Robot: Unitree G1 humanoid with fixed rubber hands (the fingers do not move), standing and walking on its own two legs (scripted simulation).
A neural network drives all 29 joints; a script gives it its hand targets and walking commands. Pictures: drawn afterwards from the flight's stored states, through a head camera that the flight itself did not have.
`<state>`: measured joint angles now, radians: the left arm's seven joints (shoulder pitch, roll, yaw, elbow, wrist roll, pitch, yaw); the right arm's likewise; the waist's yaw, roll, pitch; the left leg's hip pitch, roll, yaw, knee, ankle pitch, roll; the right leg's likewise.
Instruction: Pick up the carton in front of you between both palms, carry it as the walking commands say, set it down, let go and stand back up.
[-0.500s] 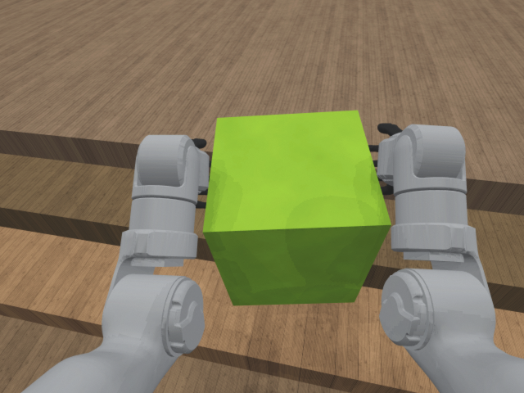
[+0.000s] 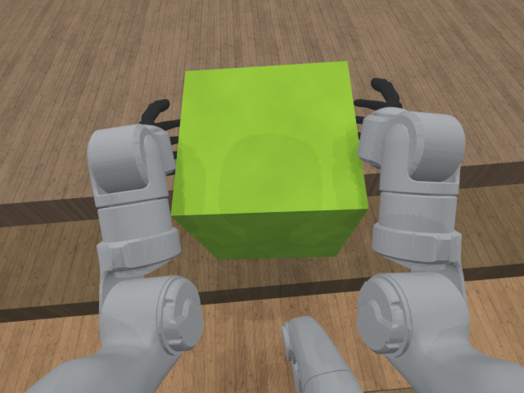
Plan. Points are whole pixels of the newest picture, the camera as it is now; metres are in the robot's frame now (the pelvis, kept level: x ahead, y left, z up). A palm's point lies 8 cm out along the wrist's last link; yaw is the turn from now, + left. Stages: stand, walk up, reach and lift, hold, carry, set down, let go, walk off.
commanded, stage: carry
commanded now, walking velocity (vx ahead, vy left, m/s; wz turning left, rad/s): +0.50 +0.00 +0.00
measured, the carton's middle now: (271, 177) +0.42 -0.07 +0.06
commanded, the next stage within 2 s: none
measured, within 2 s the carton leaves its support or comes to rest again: neither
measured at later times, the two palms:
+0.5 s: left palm out of the picture +0.63 +0.11 +0.33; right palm out of the picture +0.68 -0.17 +0.32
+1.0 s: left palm out of the picture +0.94 +0.15 +0.38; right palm out of the picture +0.92 -0.13 +0.40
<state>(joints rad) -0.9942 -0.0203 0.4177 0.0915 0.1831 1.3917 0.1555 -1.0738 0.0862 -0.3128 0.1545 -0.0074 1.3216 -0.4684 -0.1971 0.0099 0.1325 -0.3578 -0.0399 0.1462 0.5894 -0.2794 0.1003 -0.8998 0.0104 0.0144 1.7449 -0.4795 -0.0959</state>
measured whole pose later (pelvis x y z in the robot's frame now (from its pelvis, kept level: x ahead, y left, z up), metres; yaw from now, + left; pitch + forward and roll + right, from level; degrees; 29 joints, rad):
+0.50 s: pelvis +0.26 -0.08 +0.14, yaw +3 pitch +2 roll -1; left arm -1.12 -0.05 0.34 0.31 0.04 1.44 0.43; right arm -1.05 -0.02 -0.40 0.27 -0.16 1.38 -0.19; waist 0.13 0.03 0.06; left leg -0.94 0.02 0.05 1.59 -0.27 0.11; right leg -0.34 -0.02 -0.13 0.59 -0.27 -0.06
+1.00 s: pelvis +0.53 +0.04 +0.25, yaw +1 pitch +2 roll +2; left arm -0.95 -0.01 0.39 0.23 0.16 1.39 0.19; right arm -1.04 0.09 -0.35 0.30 -0.06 1.32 -0.42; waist -0.12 -0.05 0.11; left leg -0.49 0.02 0.20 0.70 -0.25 0.07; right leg -0.81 0.01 0.01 1.69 -0.33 -0.08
